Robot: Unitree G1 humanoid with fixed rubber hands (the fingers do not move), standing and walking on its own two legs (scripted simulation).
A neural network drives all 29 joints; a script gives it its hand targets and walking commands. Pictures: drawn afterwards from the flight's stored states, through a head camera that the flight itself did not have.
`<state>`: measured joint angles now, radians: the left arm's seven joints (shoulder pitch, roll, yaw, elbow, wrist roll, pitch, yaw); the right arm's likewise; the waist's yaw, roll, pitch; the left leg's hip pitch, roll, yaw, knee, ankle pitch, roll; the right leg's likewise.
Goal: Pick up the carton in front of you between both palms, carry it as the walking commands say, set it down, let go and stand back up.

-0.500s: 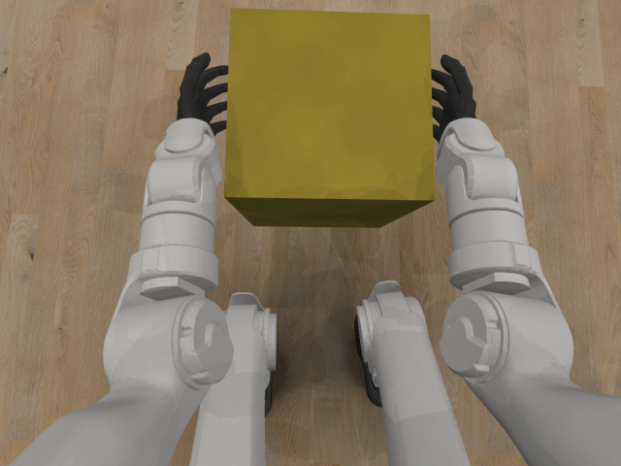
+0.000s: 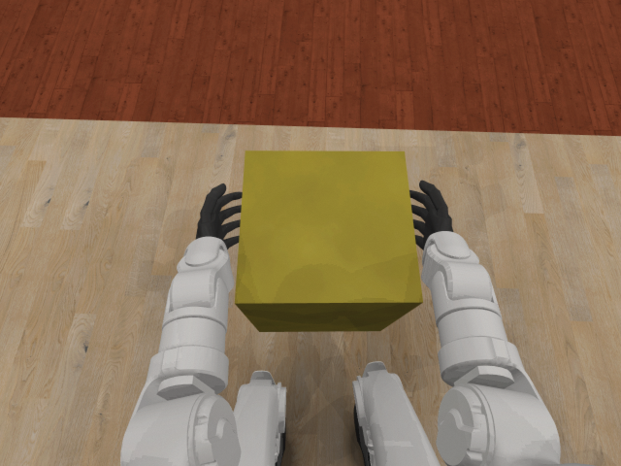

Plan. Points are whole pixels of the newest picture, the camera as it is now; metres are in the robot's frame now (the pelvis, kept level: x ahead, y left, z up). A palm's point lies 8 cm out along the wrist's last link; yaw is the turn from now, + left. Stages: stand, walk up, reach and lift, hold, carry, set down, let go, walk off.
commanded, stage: reach and lift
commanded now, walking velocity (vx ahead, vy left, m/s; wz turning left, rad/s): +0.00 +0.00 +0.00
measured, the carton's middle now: (322, 253) +0.42 -0.02 -0.10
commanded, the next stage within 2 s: hold in 1.70 s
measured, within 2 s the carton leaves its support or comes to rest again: neither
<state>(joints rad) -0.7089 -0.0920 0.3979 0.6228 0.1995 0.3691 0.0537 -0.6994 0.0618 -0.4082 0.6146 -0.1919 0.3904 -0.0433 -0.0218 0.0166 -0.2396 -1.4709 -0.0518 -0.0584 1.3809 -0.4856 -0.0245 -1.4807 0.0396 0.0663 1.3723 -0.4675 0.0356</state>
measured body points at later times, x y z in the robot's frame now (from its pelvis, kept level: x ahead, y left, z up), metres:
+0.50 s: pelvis +0.05 +0.00 +0.13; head +0.08 +0.00 +0.58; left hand +0.38 +0.14 +0.11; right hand +0.37 -0.16 +0.11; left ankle +0.07 +0.13 -0.58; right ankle +0.07 -0.13 -0.58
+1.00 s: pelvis +0.04 +0.00 +0.16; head +0.02 +0.00 +0.61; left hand +0.35 +0.15 +0.17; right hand +0.35 -0.16 +0.17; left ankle +0.07 +0.13 -0.58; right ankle +0.07 -0.13 -0.58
